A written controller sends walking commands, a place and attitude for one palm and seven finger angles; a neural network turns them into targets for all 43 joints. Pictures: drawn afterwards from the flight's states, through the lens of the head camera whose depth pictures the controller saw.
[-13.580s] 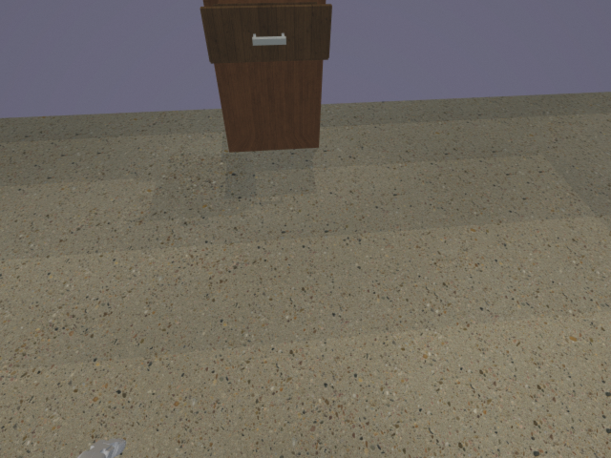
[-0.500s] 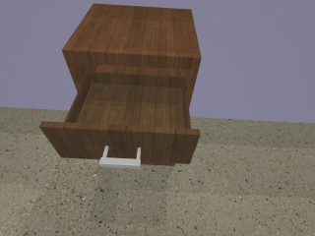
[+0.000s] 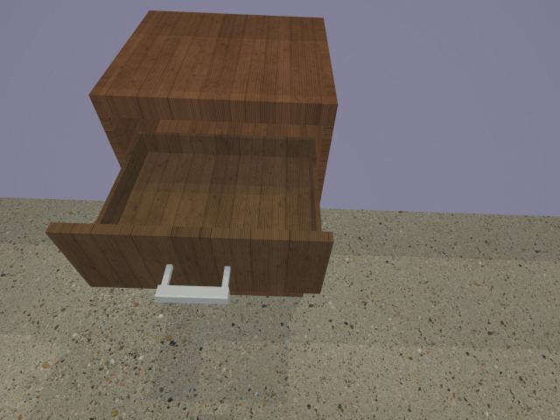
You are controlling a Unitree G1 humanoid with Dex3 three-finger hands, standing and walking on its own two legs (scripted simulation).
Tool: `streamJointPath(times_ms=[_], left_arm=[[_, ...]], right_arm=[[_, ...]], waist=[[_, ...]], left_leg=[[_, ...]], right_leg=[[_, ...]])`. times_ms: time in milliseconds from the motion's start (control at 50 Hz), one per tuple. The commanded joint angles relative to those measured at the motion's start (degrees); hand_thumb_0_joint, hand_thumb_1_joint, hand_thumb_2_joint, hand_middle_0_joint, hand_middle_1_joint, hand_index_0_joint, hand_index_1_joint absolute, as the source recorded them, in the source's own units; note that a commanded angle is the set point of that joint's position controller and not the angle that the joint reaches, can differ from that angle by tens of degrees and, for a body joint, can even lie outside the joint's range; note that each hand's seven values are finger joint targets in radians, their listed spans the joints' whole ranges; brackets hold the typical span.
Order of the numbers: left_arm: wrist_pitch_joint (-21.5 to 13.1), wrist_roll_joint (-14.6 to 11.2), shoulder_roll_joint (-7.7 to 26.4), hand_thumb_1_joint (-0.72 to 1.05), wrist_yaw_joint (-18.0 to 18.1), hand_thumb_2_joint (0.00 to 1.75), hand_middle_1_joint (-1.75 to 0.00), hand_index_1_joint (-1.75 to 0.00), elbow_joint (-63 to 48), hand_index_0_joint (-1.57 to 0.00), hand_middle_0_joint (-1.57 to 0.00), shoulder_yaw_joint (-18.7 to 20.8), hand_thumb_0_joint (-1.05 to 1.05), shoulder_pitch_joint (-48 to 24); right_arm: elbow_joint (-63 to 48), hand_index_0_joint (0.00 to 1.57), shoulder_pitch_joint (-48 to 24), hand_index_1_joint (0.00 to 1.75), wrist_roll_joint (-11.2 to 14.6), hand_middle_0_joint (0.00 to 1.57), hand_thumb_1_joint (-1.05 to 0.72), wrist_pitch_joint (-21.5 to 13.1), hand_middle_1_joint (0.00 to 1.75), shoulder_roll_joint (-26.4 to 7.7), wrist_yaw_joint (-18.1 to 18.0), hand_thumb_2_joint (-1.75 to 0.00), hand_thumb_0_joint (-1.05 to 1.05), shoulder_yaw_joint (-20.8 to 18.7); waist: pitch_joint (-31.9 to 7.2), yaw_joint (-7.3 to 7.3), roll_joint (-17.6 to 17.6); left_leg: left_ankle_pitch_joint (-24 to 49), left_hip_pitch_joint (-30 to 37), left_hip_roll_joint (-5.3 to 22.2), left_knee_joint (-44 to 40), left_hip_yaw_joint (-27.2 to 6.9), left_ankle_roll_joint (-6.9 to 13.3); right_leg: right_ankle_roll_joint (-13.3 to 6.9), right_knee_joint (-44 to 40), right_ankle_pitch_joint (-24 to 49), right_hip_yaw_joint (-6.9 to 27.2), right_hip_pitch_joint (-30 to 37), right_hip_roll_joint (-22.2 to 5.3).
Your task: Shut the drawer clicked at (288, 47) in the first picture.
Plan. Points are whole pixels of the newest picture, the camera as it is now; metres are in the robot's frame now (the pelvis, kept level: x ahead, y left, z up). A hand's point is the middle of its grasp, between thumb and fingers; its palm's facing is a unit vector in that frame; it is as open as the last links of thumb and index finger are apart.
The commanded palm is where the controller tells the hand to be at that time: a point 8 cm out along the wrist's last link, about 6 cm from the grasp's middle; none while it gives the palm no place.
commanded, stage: raise the hand and make a fist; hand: left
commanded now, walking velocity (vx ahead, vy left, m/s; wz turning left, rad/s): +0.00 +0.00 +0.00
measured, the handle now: (195, 283) +0.34 +0.17 -0.05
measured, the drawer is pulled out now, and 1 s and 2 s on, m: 0.30 0.30 0.30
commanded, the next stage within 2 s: bring the fist close to the handle in 1.96 s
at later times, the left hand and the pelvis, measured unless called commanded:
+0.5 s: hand out of the picture +0.12 +0.13 -0.05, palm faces +0.08 -1.00 +0.00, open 5.9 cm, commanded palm +0.11 +0.21 -0.04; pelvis -0.05 -0.05 -0.09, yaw +0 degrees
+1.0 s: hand (176, 402) +0.15 +0.14 -0.01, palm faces +0.02 -1.00 -0.02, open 3.5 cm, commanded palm +0.11 +0.19 +0.00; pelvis -0.04 -0.02 -0.06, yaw +0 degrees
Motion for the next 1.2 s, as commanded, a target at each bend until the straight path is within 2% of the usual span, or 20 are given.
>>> streamJointPath(times_ms=[0,20,40,60,80,100,120,140,180,200,240,320,420,500,560,640,700,760,960,1180], left_arm=[[-0.75,-0.23,5.73,0.90,0.46,0.90,-0.30,-0.30,-1.14,-0.20,-0.20,1.12,0.00,5.29],[-0.71,-0.20,5.43,0.90,0.52,0.90,-0.30,-0.30,-0.99,-0.20,-0.20,1.12,0.00,5.11],[-2.57,1.12,6.36,0.90,2.45,0.90,-0.30,-0.30,-0.25,-0.20,-0.20,1.46,0.00,6.38],[-13.41,-10.31,18.70,0.90,2.45,0.90,-0.32,-0.32,-90.08,-0.22,-0.22,8.09,0.00,-32.16],[-10.91,-6.10,14.74,0.90,4.92,0.90,-0.34,-0.34,-76.88,-0.24,-0.24,7.98,0.00,-7.35],[-3.50,-6.82,3.97,0.90,6.65,0.90,-0.37,-0.37,-67.01,-0.26,-0.26,0.28,0.00,9.04],[-2.44,-8.59,-4.67,0.90,5.65,0.90,-0.39,-0.39,-63.99,-0.28,-0.28,-4.87,0.00,7.87],[-4.76,-8.87,-2.83,0.90,4.65,0.90,-0.41,-0.41,-66.55,-0.30,-0.30,-3.93,0.00,2.64],[-11.04,-8.75,1.90,0.90,1.78,0.90,-0.45,-0.45,-60.64,-0.34,-0.34,2.80,0.00,8.03],[-14.59,-9.35,0.72,0.90,-0.80,0.90,-0.47,-0.47,-58.15,-0.36,-0.36,3.88,0.00,15.68],[-23.01,-12.10,-1.85,0.90,-7.06,0.90,-0.52,-0.52,-54.09,-0.40,-0.40,4.67,0.00,21.89],[-35.44,-16.30,7.38,0.90,-18.23,0.90,-0.60,-0.60,-57.32,-0.48,-0.48,15.49,0.00,21.79],[-30.29,-17.19,10.71,0.90,-14.83,0.90,-0.71,-0.71,-75.75,-0.58,-0.58,15.94,0.00,7.59],[-33.09,-15.90,11.72,0.90,-13.02,0.90,-0.80,-0.80,-83.68,-0.66,-0.66,13.48,0.00,-2.89],[-32.41,-16.93,10.72,0.90,-17.02,0.90,-0.86,-0.86,-77.78,-0.72,-0.72,11.16,0.00,-2.33],[-25.31,-18.83,12.16,0.90,-21.54,0.90,-0.95,-0.95,-71.25,-0.80,-0.80,14.16,0.00,3.74],[-20.56,-19.65,14.32,0.90,-20.23,0.90,-1.01,-1.01,-68.52,-0.86,-0.86,20.06,0.00,8.83],[-21.31,-19.89,11.33,0.90,-17.87,0.90,-1.08,-1.08,-73.37,-0.92,-0.92,18.96,0.00,10.59],[-28.28,-15.10,5.71,0.90,-11.27,0.90,-1.30,-1.30,-84.35,-1.12,-1.12,7.72,0.00,17.43],[-22.78,-10.35,1.90,0.90,-5.45,0.90,-1.53,-1.53,-93.53,-1.34,-1.34,-1.40,0.00,20.06]], right_arm=[[-1.55,0.20,3.43,0.30,0.29,0.20,-0.90,-0.98,0.30,-4.80,-0.34,-0.90,0.00,-0.98],[-1.43,0.20,3.34,0.30,0.21,0.20,-0.90,-0.91,0.30,-5.01,-0.36,-0.90,0.00,-1.08],[-5.31,0.20,-0.07,0.30,0.10,0.20,-0.90,-1.37,0.30,-7.28,-0.02,-0.90,0.00,-1.15],[-24.85,0.20,2.23,0.30,2.65,0.20,-0.90,-9.15,0.30,-17.33,-1.79,-0.90,0.00,-3.79],[-21.65,0.20,-2.46,0.30,1.63,0.20,-0.90,-15.15,0.30,-11.37,-3.59,-0.90,0.00,-1.39],[-21.00,0.20,-1.90,0.30,2.38,0.20,-0.90,-17.28,0.30,-9.38,-2.54,-0.90,0.00,-2.24],[-19.88,0.20,-1.28,0.30,2.58,0.20,-0.90,-17.48,0.30,-9.47,-2.19,-0.90,0.00,-2.25],[-23.18,0.20,-2.61,0.30,2.42,0.20,-0.90,-17.69,0.30,-11.44,-1.76,-0.90,0.00,-3.48],[-26.68,0.20,-3.69,0.30,0.61,0.20,-0.90,-17.28,0.30,-13.27,-1.44,-0.90,0.00,-4.52],[-28.63,0.20,-4.78,0.30,0.50,0.20,-0.90,-17.17,0.30,-12.87,-0.76,-0.90,0.00,-5.18],[-31.88,0.20,-9.14,0.30,0.18,0.20,-0.90,-16.52,0.30,-12.23,-0.15,-0.90,0.00,-5.65],[-37.80,0.20,-12.23,0.30,1.26,0.20,-0.90,-14.95,0.30,-11.78,1.45,-0.90,0.00,-6.64],[-45.34,0.20,-11.80,0.30,2.22,0.20,-0.90,-11.16,0.30,-10.61,-1.60,-0.90,0.00,-5.74],[-43.66,0.20,-6.63,0.30,1.68,0.20,-0.90,-11.69,0.30,-10.20,-3.10,-0.90,0.00,-4.49],[-41.52,0.20,-6.20,0.30,2.05,0.20,-0.90,-13.25,0.30,-10.83,-3.69,-0.90,0.00,-3.40],[-40.82,0.20,-6.72,0.30,2.97,0.20,-0.90,-13.67,0.30,-11.52,-4.10,-0.90,0.00,-3.13],[-40.30,0.20,-8.21,0.30,2.98,0.20,-0.90,-12.71,0.30,-10.96,-4.33,-0.90,0.00,-3.45],[-40.38,0.20,-7.71,0.30,2.60,0.20,-0.90,-12.90,0.30,-9.99,-3.73,-0.90,0.00,-3.81],[-42.15,0.20,-6.47,0.30,1.79,0.20,-0.90,-14.66,0.30,-10.89,-1.33,-0.90,0.00,-4.72],[-47.87,0.20,-5.63,0.30,1.98,0.20,-0.90,-10.68,0.30,-10.79,-0.23,-0.90,0.00,-3.03]], waist=[[1.12,0.25,-0.35],[1.63,0.18,0.08],[1.26,0.52,0.39],[-28.36,-5.88,11.88],[-29.84,0.28,19.25],[-20.85,-2.05,16.64],[-9.23,-2.51,7.68],[-1.76,-3.57,1.99],[-2.37,-3.80,-7.92],[-5.57,-1.21,-7.65],[-8.56,1.31,-15.25],[-14.78,4.07,-1.33],[-17.48,1.05,2.53],[-17.30,-3.52,3.62],[-15.44,-4.63,3.39],[-18.16,-1.82,2.41],[-19.07,0.55,-2.13],[-19.27,1.12,-1.31],[-19.12,-0.05,3.05],[-16.91,-0.70,4.68]], left_leg=[[11.34,3.67,7.45,-3.72,-7.35,0.40],[10.73,3.45,7.37,-3.67,-7.33,0.21],[23.92,1.21,7.96,7.76,-7.03,-1.20],[27.16,20.85,3.37,1.47,-5.83,-1.35],[33.42,27.25,7.37,-0.51,-6.18,-1.88],[29.41,18.04,6.25,-2.47,-7.80,-3.96],[22.34,8.63,5.86,-1.34,-6.96,-2.82],[10.40,0.70,5.44,2.00,-7.60,-1.96],[-0.76,-9.36,2.96,10.09,-6.53,-1.19],[2.63,-10.89,2.58,13.25,-5.50,-1.43],[0.70,-20.43,2.47,19.58,-3.91,-2.42],[-3.27,-29.44,1.31,28.07,-1.27,-3.30],[-11.37,-31.53,1.44,32.22,-1.06,-1.46],[-10.17,-30.81,3.08,35.62,-2.90,-0.65],[-9.90,-31.90,3.53,35.81,-4.07,-0.72],[-7.04,-30.49,3.14,33.50,-4.83,-0.66],[-4.11,-29.67,2.91,31.22,-5.22,-0.87],[-1.01,-26.53,2.87,28.14,-4.95,-1.16],[-1.22,-20.19,3.30,25.09,-4.26,-0.64],[-4.47,-16.89,4.83,21.69,-7.29,-1.10]], right_leg=[[-1.82,-4.88,11.40,3.62,-5.01,-5.19],[-1.89,-4.83,10.87,3.71,-5.39,-5.35],[-1.26,-3.63,28.93,5.11,-6.63,-6.06],[-1.59,2.59,27.01,-2.02,-7.30,-0.97],[-2.63,9.35,11.60,-2.86,-10.66,1.18],[-1.53,13.47,0.72,-4.05,-15.87,1.56],[-0.98,12.23,-1.55,-4.66,-18.55,0.64],[-0.97,8.75,-1.47,-6.08,-21.16,0.90],[-1.03,7.14,-0.10,-6.84,-26.14,1.32],[-1.36,10.00,2.80,-6.89,-26.05,1.77],[-0.92,17.60,3.44,-5.89,-30.80,1.76],[-1.60,24.74,2.69,0.12,-32.60,-0.08],[-0.35,21.04,-13.41,7.86,-35.26,-0.89],[0.80,19.57,-11.44,9.44,-38.08,-0.80],[1.44,19.22,-7.84,9.19,-37.64,-0.97],[3.19,17.74,-1.35,9.95,-30.67,-2.24],[4.50,17.30,5.25,9.65,-25.26,-3.07],[3.65,18.74,11.45,6.06,-24.05,-2.52],[-0.91,23.08,0.91,-3.09,-32.71,1.57],[-1.61,24.09,-3.70,-5.63,-34.63,2.44]])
